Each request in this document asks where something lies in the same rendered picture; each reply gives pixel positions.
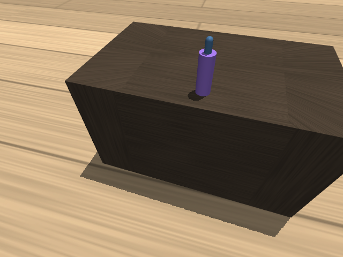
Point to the bottle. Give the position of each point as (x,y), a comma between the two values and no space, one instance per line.
(206,63)

